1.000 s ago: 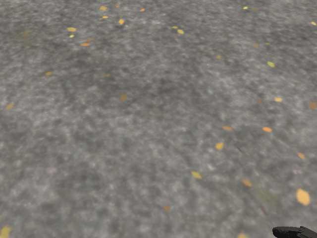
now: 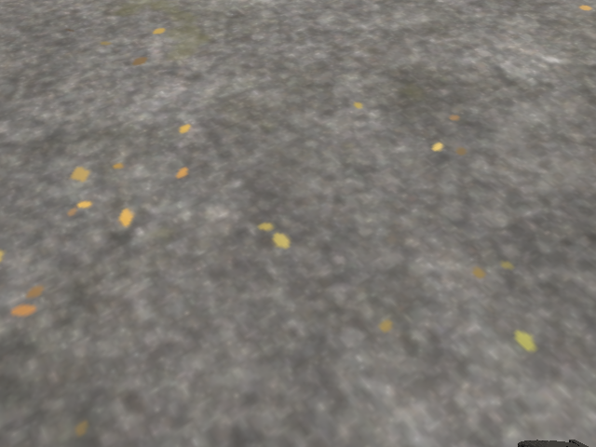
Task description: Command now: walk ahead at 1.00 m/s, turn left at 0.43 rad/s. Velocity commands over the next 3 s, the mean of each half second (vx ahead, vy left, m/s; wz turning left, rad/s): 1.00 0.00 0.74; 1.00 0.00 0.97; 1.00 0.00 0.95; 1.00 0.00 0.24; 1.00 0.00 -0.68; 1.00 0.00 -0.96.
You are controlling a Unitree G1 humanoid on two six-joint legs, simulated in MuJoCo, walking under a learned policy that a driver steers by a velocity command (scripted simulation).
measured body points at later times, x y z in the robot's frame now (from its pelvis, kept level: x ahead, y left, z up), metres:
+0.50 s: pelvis +0.49 +0.06 +0.00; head +0.51 +0.08 +0.45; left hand +0.67 +0.36 -0.03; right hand +0.59 -0.20 -0.12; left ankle +0.36 +0.09 -0.74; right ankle +0.79 -0.04 -0.68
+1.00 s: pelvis +0.88 +0.24 -0.03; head +0.87 +0.28 +0.42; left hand +0.62 +0.39 -0.17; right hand +1.22 +0.32 -0.06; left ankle +0.94 +0.46 -0.70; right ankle +0.82 -0.01 -0.73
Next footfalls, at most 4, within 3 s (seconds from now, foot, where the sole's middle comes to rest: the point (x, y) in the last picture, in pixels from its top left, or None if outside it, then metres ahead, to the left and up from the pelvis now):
0.16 left None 0.40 0.09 -0.77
0.58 right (333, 317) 0.85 0.01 -0.77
1.06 left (170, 262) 0.98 0.48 -0.77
1.48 right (101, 171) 1.33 0.78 -0.77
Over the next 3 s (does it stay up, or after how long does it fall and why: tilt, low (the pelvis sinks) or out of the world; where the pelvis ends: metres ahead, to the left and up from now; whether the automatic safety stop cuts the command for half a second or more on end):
stays up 1.36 1.91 -0.01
